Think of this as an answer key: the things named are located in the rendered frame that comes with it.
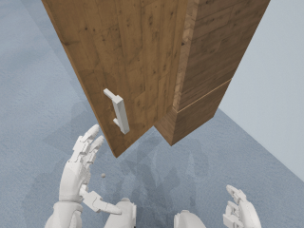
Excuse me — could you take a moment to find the right robot hand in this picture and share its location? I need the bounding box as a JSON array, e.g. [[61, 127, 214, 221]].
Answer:
[[222, 184, 261, 228]]

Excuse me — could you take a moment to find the right robot thigh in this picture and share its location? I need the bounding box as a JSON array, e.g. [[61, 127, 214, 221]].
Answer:
[[174, 212, 206, 228]]

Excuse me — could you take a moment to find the left robot hand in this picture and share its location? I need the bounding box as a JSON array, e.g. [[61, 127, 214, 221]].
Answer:
[[59, 124, 123, 216]]

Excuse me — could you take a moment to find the cupboard door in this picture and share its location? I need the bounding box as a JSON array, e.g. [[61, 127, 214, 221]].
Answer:
[[41, 0, 188, 159]]

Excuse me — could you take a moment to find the handle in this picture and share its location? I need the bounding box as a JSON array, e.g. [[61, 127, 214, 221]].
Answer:
[[104, 88, 130, 134]]

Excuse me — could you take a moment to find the left robot thigh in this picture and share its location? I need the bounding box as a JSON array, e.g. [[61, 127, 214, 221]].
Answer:
[[104, 201, 137, 228]]

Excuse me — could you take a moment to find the robot thigh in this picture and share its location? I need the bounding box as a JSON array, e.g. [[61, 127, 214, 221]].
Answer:
[[174, 212, 206, 228], [104, 201, 137, 228]]

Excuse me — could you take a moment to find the left robot forearm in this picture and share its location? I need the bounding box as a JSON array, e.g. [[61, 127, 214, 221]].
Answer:
[[45, 201, 84, 228]]

